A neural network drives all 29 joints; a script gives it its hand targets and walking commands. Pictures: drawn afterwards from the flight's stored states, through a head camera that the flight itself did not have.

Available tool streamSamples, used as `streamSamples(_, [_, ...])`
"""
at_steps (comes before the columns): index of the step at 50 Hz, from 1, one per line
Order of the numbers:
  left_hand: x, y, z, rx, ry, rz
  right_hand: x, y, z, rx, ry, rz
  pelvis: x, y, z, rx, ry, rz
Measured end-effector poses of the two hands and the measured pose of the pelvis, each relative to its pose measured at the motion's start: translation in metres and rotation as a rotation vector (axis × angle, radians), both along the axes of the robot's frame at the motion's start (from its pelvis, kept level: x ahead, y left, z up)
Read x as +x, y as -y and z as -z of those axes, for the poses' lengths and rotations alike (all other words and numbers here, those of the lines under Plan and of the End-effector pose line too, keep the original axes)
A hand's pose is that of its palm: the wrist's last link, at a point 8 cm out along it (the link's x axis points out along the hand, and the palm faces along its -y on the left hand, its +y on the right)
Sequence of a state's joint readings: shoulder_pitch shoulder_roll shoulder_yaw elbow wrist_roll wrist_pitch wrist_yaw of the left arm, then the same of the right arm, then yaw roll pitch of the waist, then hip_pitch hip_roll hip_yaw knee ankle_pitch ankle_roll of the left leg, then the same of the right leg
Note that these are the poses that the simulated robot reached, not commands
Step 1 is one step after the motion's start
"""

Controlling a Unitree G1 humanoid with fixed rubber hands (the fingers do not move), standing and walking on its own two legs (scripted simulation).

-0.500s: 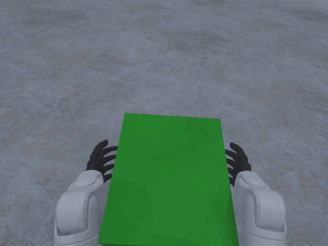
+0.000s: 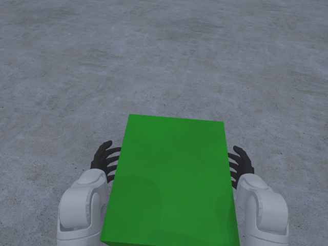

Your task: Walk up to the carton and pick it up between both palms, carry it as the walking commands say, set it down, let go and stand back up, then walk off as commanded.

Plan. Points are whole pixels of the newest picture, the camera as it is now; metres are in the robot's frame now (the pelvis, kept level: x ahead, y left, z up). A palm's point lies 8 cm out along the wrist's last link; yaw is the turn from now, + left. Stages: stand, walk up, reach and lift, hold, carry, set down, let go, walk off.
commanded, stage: carry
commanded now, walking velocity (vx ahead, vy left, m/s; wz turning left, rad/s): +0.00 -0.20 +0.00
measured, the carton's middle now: (169, 190) +0.27 -0.02 -0.01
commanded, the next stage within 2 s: none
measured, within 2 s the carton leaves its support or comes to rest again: neither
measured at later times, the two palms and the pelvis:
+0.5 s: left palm (160, 195) +0.22 +0.01 +0.09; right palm (315, 198) +0.21 -0.31 +0.08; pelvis -0.05 -0.14 +0.00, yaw -1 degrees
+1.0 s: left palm (215, 228) +0.15 -0.09 +0.09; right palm out of the picture +0.16 -0.41 +0.10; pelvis -0.11 -0.25 +0.01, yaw -1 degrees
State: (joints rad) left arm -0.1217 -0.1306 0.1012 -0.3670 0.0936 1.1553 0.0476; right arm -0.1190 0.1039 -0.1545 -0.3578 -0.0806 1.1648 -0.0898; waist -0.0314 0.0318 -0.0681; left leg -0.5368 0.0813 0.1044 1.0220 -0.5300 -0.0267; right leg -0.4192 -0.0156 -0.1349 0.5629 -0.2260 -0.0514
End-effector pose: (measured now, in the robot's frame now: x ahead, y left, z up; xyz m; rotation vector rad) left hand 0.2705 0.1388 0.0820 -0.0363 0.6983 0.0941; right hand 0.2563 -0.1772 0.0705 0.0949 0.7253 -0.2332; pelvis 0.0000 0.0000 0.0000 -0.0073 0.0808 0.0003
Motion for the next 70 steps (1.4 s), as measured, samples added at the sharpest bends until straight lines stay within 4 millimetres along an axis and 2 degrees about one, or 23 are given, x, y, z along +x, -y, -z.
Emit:
streamSamples(6, [-0.015,0.006,0.007,-0.054,0.034,-0.036,-0.003,0.006,-0.010,-0.053,0.033,-0.032,-0.010,0.018,0.008,-0.014,0.001,-0.006])
streamSamples(9, [-0.029,0.010,0.010,-0.069,0.006,-0.062,-0.010,0.010,-0.012,-0.056,0.004,-0.047,-0.014,0.030,0.000,-0.018,0.010,0.009])
streamSamples(13, [-0.038,0.025,0.001,-0.069,0.008,-0.071,-0.016,0.026,-0.022,-0.064,0.005,-0.061,-0.021,0.049,-0.009,-0.034,0.012,0.011])
streamSamples(19, [-0.041,0.070,-0.014,-0.051,0.056,-0.058,-0.025,0.071,-0.029,-0.045,0.052,-0.046,-0.034,0.089,-0.009,-0.046,0.003,0.015])
streamSamples(23, [-0.046,0.113,-0.009,-0.009,0.065,-0.034,-0.035,0.114,-0.014,-0.016,0.062,-0.029,-0.042,0.124,0.003,-0.029,0.010,0.020])
streamSamples(27, [-0.057,0.145,-0.003,0.027,0.000,-0.001,-0.057,0.145,0.001,0.008,-0.005,-0.002,-0.052,0.145,-0.001,0.002,0.014,0.011])
streamSamples(32, [-0.069,0.166,-0.002,0.009,0.001,0.001,-0.070,0.166,-0.003,0.001,-0.002,0.008,-0.066,0.166,-0.001,0.002,0.006,0.004])
streamSamples(37, [-0.082,0.170,0.003,-0.037,0.033,-0.034,-0.072,0.171,-0.013,-0.051,0.028,-0.031,-0.077,0.182,0.006,-0.015,0.000,-0.006])
streamSamples(40, [-0.098,0.173,0.008,-0.060,0.010,-0.066,-0.079,0.174,-0.015,-0.058,0.007,-0.049,-0.083,0.194,0.001,-0.012,0.007,-0.002])
streamSamples(44, [-0.111,0.186,0.002,-0.063,-0.002,-0.082,-0.087,0.186,-0.022,-0.069,-0.006,-0.070,-0.092,0.212,-0.008,-0.027,0.015,0.005])
streamSamples(48, [-0.115,0.210,-0.009,-0.058,0.031,-0.080,-0.092,0.211,-0.030,-0.061,0.027,-0.065,-0.102,0.235,-0.011,-0.041,0.011,0.008])
streamSamples(51, [-0.117,0.237,-0.013,-0.044,0.047,-0.068,-0.099,0.238,-0.029,-0.046,0.043,-0.052,-0.109,0.258,-0.008,-0.043,0.007,0.012])
streamSamples(55, [-0.122,0.281,-0.008,-0.004,0.052,-0.040,-0.111,0.282,-0.013,-0.016,0.048,-0.032,-0.119,0.292,0.003,-0.029,0.012,0.017])
streamSamples(59, [-0.134,0.313,-0.002,0.030,-0.010,-0.005,-0.135,0.313,0.001,0.009,-0.014,0.003,-0.130,0.313,-0.001,0.003,0.016,0.008])
streamSamples(64, [-0.146,0.334,-0.002,0.007,0.000,0.000,-0.149,0.334,-0.004,-0.001,-0.003,0.016,-0.145,0.333,-0.001,0.001,0.007,0.001])
streamSamples(70, [-0.166,0.338,0.007,-0.052,0.023,-0.050,-0.153,0.339,-0.015,-0.056,0.020,-0.029,-0.158,0.354,0.005,-0.005,0.005,-0.006])
